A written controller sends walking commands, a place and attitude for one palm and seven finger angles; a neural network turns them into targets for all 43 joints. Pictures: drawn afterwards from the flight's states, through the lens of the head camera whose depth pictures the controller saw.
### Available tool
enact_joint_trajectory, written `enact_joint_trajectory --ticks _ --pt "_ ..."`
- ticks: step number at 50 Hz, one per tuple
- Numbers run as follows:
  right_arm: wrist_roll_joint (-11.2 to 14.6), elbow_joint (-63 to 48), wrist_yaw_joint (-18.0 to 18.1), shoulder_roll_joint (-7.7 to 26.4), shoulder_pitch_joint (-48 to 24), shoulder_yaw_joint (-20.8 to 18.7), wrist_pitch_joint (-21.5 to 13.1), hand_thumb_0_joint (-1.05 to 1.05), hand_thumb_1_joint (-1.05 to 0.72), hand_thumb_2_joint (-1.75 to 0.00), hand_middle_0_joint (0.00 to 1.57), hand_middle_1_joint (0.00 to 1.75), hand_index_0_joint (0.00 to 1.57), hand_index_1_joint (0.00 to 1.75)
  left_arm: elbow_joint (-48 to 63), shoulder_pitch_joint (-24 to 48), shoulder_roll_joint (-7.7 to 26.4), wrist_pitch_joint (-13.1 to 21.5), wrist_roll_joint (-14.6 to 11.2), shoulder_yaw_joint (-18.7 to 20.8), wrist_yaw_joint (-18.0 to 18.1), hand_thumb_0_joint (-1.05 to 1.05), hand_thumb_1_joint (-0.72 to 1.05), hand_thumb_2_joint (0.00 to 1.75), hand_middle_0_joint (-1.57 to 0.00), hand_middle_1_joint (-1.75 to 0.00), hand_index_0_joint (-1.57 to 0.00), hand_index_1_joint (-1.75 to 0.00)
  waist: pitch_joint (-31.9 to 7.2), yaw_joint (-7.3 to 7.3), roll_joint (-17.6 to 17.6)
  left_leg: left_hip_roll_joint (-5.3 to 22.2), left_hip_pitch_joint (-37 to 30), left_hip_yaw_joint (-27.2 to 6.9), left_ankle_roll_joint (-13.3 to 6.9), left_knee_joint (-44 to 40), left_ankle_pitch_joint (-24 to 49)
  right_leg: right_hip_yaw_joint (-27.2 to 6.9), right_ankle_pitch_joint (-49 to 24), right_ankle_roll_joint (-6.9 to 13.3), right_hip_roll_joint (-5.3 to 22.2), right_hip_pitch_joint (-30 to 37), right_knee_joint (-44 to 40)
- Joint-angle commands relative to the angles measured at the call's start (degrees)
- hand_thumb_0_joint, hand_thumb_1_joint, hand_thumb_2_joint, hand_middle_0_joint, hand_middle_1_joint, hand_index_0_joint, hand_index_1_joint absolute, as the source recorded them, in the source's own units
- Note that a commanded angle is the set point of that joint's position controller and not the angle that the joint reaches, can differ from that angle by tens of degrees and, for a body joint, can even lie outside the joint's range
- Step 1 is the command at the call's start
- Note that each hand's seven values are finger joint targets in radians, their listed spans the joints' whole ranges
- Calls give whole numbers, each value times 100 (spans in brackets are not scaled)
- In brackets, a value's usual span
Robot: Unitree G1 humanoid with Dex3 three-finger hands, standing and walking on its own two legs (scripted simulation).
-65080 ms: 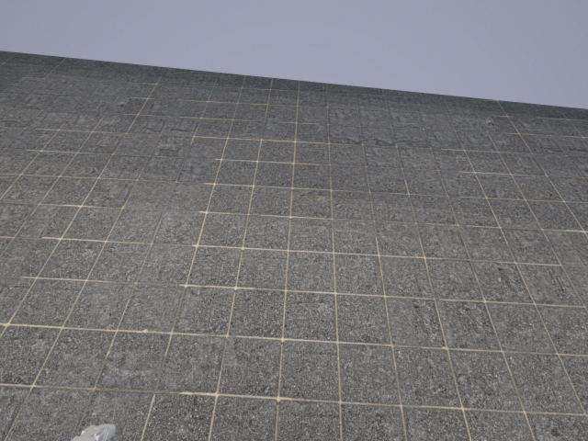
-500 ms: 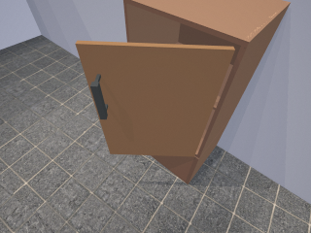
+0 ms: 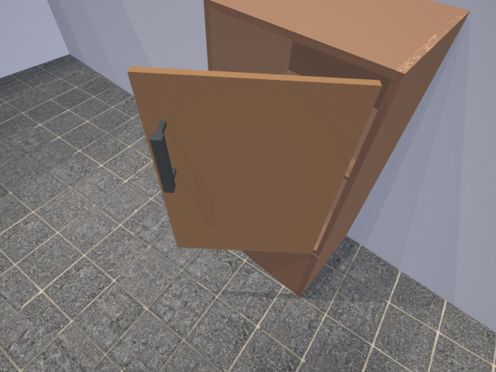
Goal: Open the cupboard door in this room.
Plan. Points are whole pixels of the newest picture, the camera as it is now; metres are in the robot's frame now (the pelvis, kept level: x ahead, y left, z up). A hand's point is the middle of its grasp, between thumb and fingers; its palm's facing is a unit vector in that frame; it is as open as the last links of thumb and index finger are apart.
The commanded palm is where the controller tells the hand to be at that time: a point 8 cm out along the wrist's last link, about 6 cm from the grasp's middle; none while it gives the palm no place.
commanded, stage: look again from close up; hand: left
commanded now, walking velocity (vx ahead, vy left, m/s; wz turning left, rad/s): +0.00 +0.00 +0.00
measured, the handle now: (166, 158) +0.49 +0.20 +0.04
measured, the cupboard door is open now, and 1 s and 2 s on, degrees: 39 39 39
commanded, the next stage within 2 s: shuffle to correct the standing spot in 0.16 s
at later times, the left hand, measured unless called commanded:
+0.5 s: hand out of the picture +0.02 +0.19 -0.18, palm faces -0.01 -0.97 -0.25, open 7.4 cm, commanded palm none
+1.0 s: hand out of the picture +0.00 +0.17 -0.18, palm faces +0.00 -0.98 -0.21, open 7.4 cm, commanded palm none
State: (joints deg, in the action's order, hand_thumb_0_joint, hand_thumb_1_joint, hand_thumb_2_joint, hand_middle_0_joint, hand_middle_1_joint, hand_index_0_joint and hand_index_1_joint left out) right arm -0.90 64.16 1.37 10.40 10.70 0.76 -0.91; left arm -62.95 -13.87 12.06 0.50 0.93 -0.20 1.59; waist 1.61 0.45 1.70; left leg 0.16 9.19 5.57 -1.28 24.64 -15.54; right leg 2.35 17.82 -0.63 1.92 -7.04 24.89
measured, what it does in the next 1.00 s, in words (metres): stands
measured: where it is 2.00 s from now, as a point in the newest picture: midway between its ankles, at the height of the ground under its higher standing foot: outside the picture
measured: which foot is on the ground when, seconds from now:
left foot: down 0.00-1.00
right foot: down 0.00-1.00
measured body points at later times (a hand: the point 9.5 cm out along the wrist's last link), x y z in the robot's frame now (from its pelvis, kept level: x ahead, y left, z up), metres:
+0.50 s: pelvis -0.02 -0.01 +0.00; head +0.01 -0.01 +0.45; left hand +0.02 +0.24 -0.16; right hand +0.03 -0.25 -0.16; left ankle -0.02 +0.10 -0.74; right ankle -0.05 -0.12 -0.74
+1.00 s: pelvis -0.01 -0.01 -0.01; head +0.01 -0.02 +0.44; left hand +0.00 +0.22 -0.16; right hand -0.03 -0.23 -0.17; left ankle -0.03 +0.10 -0.74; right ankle -0.05 -0.12 -0.74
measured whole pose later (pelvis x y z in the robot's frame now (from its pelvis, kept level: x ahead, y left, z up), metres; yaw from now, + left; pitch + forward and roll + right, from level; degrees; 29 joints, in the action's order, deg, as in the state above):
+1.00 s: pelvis -0.01 -0.01 -0.01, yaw +0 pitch +0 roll +1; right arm -1.1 62.6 1.1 8.5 18.3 1.0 -0.7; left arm -61.4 -16.1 9.6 0.6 0.8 -0.4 1.6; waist 2.5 -0.2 0.1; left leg 1.0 12.2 5.7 -0.5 30.2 -17.8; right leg 2.0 20.9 0.4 1.4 -10.8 31.7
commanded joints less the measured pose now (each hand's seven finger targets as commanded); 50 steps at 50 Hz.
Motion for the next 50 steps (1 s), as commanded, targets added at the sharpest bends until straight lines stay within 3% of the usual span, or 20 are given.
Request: enact_joint_trajectory --ticks 1,13,15,17,21,22,23,24,25,26,28,32,35,37,39,42,44,46,50 --pt "24 -190 43 795 161 -133 -122 0 -90 -90 20 30 20 30 204 -225 709 91 -1 111 47 0 90 90 -20 -30 -20 -30 -109 6 -127 675 -205 -639 -122 -352 1733 -428 -1774 224 495 -142 -280" --pt "19 -131 40 834 191 -126 -124 0 -90 -90 20 30 20 30 195 -122 753 80 -11 123 38 0 90 90 -20 -30 -20 -30 -86 8 -143 675 -163 -684 -105 -472 1587 -449 -1586 235 502 -136 -347" --pt "28 -211 59 998 92 -185 -150 0 -90 -90 20 30 20 30 268 -22 911 84 -18 175 39 0 90 90 -20 -30 -20 -30 -133 13 -228 727 -259 -719 -119 -463 2162 -462 -1919 239 511 -181 -268" --pt "26 -234 79 747 189 -172 -125 0 -90 -90 20 30 20 30 305 -130 692 35 -19 164 70 0 90 90 -20 -30 -20 -30 -253 5 -221 768 -366 -646 -87 -319 2790 -449 -2324 205 516 -195 -86" --pt "19 -385 118 726 277 -263 -16 0 -90 -90 20 30 20 30 474 -243 614 -67 -8 225 84 0 90 90 -20 -30 -20 -30 -343 -4 -365 901 -515 -600 -132 -86 3416 -381 -2255 168 417 -475 294" --pt "15 -430 116 731 284 -277 0 0 -90 -90 20 30 20 30 506 -252 589 -77 -5 221 86 0 90 90 -20 -30 -20 -30 -418 -7 -368 916 -463 -607 -155 -80 3215 -397 -2037 164 394 -490 311" --pt "158 -803 77 1025 286 -371 12 0 -90 -90 20 30 20 30 530 -472 563 -52 23 147 285 0 90 90 -20 -30 -20 -30 -381 -120 -647 1128 -410 -532 8 911 4325 -469 -2579 52 552 -811 58" --pt "66 -907 -2 740 469 -337 45 0 -90 -90 20 30 20 30 821 -302 727 -13 3 190 244 0 90 90 -20 -30 -20 -30 -580 -107 -566 880 74 -590 18 731 2489 -506 -1728 305 555 -486 273" --pt "25 -997 -17 719 472 -323 51 0 -90 -90 20 30 20 30 882 -235 621 -8 2 163 204 0 90 90 -20 -30 -20 -30 -614 -139 -585 826 183 -609 -20 595 1731 -538 -1122 415 468 -615 363" --pt "-16 -1073 -33 582 388 -268 21 0 -90 -90 20 30 20 30 869 -231 537 60 1 132 163 0 90 90 -20 -30 -20 -30 -615 -78 -746 741 255 -594 -48 468 1375 -565 -1085 440 485 -572 262" --pt "-12 -1128 -52 568 380 -232 15 0 -90 -90 20 30 20 30 830 -194 582 127 -14 90 108 0 90 90 -20 -30 -20 -30 -485 -147 -319 596 210 -596 -51 315 752 -676 -784 431 467 -654 58" --pt "-61 -1036 -119 537 476 -182 62 0 -90 -90 20 30 20 30 741 -135 575 78 19 51 38 0 90 90 -20 -30 -20 -30 482 -112 149 368 665 -508 -36 98 -822 -833 1381 469 398 -1207 -387" --pt "-84 -982 -156 500 617 -185 73 0 -90 -90 20 30 20 30 763 -227 672 47 20 111 13 0 90 90 -20 -30 -20 -30 686 -118 545 204 704 -293 1 440 -878 -1105 2156 564 556 -1580 -710" --pt "-71 -896 -151 432 742 -154 24 0 -90 -90 20 30 20 30 771 -209 703 79 12 134 10 0 90 90 -20 -30 -20 -30 599 -144 396 202 593 -285 13 469 -572 -1081 1776 594 604 -1510 -650" --pt "-52 -794 -127 429 870 -118 -39 0 -90 -90 20 30 20 30 746 -166 629 88 1 125 11 0 90 90 -20 -30 -20 -30 595 -160 -16 323 494 -434 -17 193 -191 -838 1118 524 444 -1441 -307" --pt "-23 -668 -63 520 899 -97 -138 0 -90 -90 20 30 20 30 615 -383 442 95 -2 110 27 0 90 90 -20 -30 -20 -30 245 -9 -611 660 447 -745 -188 -106 777 -387 -146 358 194 -805 299" --pt "-3 -604 -21 548 846 -92 -153 0 -90 -90 20 30 20 30 484 -514 389 100 -19 88 39 0 90 90 -20 -30 -20 -30 71 47 -309 690 365 -709 -217 -19 1208 -368 -628 333 232 -549 327" --pt "5 -510 9 466 888 -91 -158 0 -90 -90 20 30 20 30 396 -530 374 113 -15 87 52 0 90 90 -20 -30 -20 -30 13 16 -92 636 233 -594 -162 86 1533 -415 -1202 336 320 -448 269" --pt "19 -326 39 433 916 -90 -143 0 -90 -90 20 30 20 30 271 -525 403 112 -35 85 73 0 90 90 -20 -30 -20 -30 -129 -9 -210 622 4 -507 -99 81 1738 -440 -1687 331 397 -339 233"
